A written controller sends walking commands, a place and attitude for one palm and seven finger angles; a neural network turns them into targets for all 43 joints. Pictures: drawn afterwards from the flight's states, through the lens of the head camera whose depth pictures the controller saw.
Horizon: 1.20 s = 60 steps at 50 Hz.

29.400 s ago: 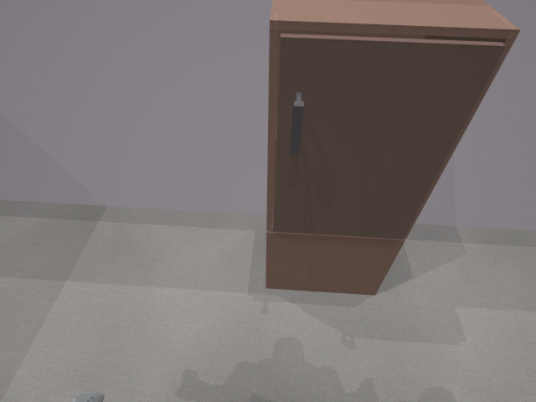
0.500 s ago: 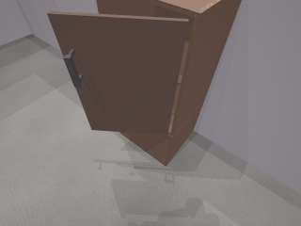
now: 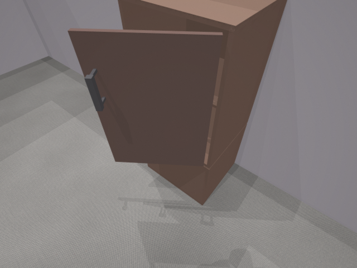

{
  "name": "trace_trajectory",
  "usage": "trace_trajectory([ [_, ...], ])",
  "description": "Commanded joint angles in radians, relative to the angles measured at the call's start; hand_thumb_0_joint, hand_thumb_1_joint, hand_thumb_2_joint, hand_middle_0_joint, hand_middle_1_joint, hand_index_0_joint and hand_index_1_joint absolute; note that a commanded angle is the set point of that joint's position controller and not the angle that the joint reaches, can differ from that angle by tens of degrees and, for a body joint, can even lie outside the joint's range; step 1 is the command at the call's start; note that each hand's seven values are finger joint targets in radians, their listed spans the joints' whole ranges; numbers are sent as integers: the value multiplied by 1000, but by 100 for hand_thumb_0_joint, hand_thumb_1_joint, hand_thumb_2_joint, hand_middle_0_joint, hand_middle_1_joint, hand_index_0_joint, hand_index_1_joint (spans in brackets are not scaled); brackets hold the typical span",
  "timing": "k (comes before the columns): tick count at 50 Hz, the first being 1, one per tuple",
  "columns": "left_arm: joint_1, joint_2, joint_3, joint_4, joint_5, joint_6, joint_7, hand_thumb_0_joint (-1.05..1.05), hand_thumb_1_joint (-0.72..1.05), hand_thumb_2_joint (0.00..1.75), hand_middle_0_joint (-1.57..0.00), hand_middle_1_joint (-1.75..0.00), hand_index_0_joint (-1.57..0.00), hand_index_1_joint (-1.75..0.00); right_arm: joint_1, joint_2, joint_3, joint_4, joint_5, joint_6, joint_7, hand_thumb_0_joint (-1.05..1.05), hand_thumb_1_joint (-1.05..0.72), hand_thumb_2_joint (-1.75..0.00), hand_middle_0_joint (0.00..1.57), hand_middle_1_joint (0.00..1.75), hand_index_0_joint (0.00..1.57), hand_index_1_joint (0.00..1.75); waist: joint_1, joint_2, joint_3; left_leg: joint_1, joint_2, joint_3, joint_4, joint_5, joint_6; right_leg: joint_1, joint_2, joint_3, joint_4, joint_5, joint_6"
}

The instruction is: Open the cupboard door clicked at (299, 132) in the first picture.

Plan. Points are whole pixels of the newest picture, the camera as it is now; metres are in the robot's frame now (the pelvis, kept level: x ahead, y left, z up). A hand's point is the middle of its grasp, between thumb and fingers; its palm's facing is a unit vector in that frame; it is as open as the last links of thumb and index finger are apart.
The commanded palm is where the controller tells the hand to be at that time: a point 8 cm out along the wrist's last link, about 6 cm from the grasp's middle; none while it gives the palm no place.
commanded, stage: look again from close up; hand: left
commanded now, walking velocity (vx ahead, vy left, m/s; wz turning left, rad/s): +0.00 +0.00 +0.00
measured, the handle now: (97, 90) +0.59 +0.29 +0.08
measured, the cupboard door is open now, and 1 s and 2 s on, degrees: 35 35 35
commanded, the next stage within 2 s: shuffle to correct the standing spot in 0.34 s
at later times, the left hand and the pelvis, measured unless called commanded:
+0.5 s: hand out of the picture +0.00 +0.23 -0.16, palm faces -0.01 -0.97 -0.26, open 7.4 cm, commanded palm none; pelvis -0.04 +0.02 +0.01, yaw +0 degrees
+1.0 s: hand out of the picture +0.01 +0.24 -0.17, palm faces -0.04 -0.99 -0.16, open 7.3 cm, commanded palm none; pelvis +0.00 +0.08 +0.01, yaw -3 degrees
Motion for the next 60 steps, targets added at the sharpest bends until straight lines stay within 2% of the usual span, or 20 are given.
trace_trajectory([
  [1,3,164,32,-78,-2,-16,6,0,90,90,-20,-30,-20,-30,-13,-134,-19,-70,-2,-13,1,0,-90,-90,20,30,20,30,5,-25,19,-21,84,-72,-65,242,42,-2,-123,135,-93,301,-26],
  [14,-92,231,20,-86,-1,-4,-10,0,90,90,-20,-30,-20,-30,-91,-205,-3,-62,-6,-4,23,0,-90,-90,20,30,20,30,11,-14,50,-35,87,-93,-181,52,31,-26,-123,157,-209,23,1],
  [24,-29,165,6,-37,0,3,-6,0,90,90,-20,-30,-20,-30,-19,-141,11,1,-4,6,26,0,-90,-90,20,30,20,30,13,-22,37,-61,76,-86,-201,-30,21,-7,-131,150,-227,-38,16],
  [30,49,165,33,-33,7,22,0,0,90,90,-20,-30,-20,-30,80,-94,5,17,-9,35,28,0,-90,-90,20,30,20,30,16,-98,129,-140,20,-25,-68,-165,20,-105,-190,244,-287,-355,-28],
  [32,51,159,46,-40,5,22,3,0,90,90,-20,-30,-20,-30,126,-68,2,22,-9,33,26,0,-90,-90,20,30,20,30,4,-127,117,-112,8,-1,9,-115,19,-132,-227,274,-297,-362,-54],
  [34,47,146,52,-44,4,23,3,0,90,90,-20,-30,-20,-30,174,-49,0,28,-8,29,25,0,-90,-90,20,30,20,30,-9,-95,99,-63,8,3,0,-111,23,-166,-225,244,-259,-340,-60],
  [36,43,115,55,-51,9,29,1,0,90,90,-20,-30,-20,-30,214,-50,-3,28,-8,25,23,0,-90,-90,20,30,20,30,-17,-15,138,-79,36,-52,-108,-200,39,-198,-160,168,-156,-327,-40],
  [38,63,44,45,-52,18,32,-4,0,90,90,-20,-30,-20,-30,238,-91,-14,26,-12,18,16,0,-90,-90,20,30,20,30,-16,158,169,-120,167,-254,-319,-422,97,-212,-43,6,78,-208,5],
  [39,61,9,36,-53,23,31,-7,0,90,90,-20,-30,-20,-30,235,-109,-19,26,-8,13,10,0,-90,-90,20,30,20,30,-12,195,187,-115,237,-369,-396,-475,144,-246,-20,-29,221,-141,14],
  [40,51,4,31,-59,23,26,-10,0,90,90,-20,-30,-20,-30,239,-101,-18,26,-4,3,9,0,-90,-90,20,30,20,30,-12,160,165,-50,267,-404,-404,-385,186,-306,-43,2,338,-163,6],
  [42,19,-10,33,-66,16,13,-18,0,90,90,-20,-30,-20,-30,232,-72,-8,29,-5,-11,5,0,-90,-90,20,30,20,30,-13,60,134,30,265,-345,-370,-174,214,-347,-88,22,385,-171,4],
  [45,1,-35,27,-69,12,8,-21,0,90,90,-20,-30,-20,-30,240,-53,-1,43,-4,-22,0,0,-90,-90,20,30,20,30,-14,27,96,72,237,-248,-331,54,219,-291,-96,-4,294,-143,18],
  [49,-10,-51,30,-74,10,12,-17,0,90,90,-20,-30,-20,-30,261,-41,-1,63,-7,-24,-4,0,-90,-90,20,30,20,30,-14,55,78,80,226,-207,-316,98,209,-225,-82,-23,188,-106,18],
  [53,63,-42,39,-41,13,3,-12,0,90,90,-20,-30,-20,-30,229,-25,2,66,0,-20,-3,0,-90,-90,20,30,20,30,35,17,86,-51,177,-130,-196,112,154,11,-67,-36,-40,27,10],
  [54,122,-15,47,-23,12,-4,-7,0,90,90,-20,-30,-20,-30,215,-12,3,57,7,-21,0,0,-90,-90,20,30,20,30,60,-30,70,-170,132,-81,-108,81,117,165,-121,32,-90,53,-14],
  [55,200,48,60,-5,15,-13,2,0,90,90,-20,-30,-20,-30,195,9,4,36,13,-23,7,0,-90,-90,20,30,20,30,88,-155,55,-345,39,5,48,-30,66,306,-295,256,-152,28,-90],
  [56,235,117,74,8,8,-12,8,0,90,90,-20,-30,-20,-30,166,19,-2,7,4,-20,12,0,-90,-90,20,30,20,30,85,-251,71,-444,-13,81,204,-213,24,312,-461,436,-215,84,-187],
  [57,238,120,79,0,6,-16,14,0,90,90,-20,-30,-20,-30,105,1,-9,-11,0,-12,13,0,-90,-90,20,30,20,30,98,-199,63,-410,28,8,344,-270,20,209,-488,451,-253,134,-237],
  [58,173,101,77,-18,9,-15,19,0,90,90,-20,-30,-20,-30,72,11,-11,-22,1,-1,16,0,-90,-90,20,30,20,30,71,-190,95,-390,54,-21,410,-248,14,115,-451,397,-264,186,-225],
  [60,19,70,67,-62,17,-4,23,0,90,90,-20,-30,-20,-30,108,40,-15,-13,7,16,22,0,-90,-90,20,30,20,30,-3,-176,115,-225,86,-30,300,-192,4,-72,-366,189,-219,288,-150],
])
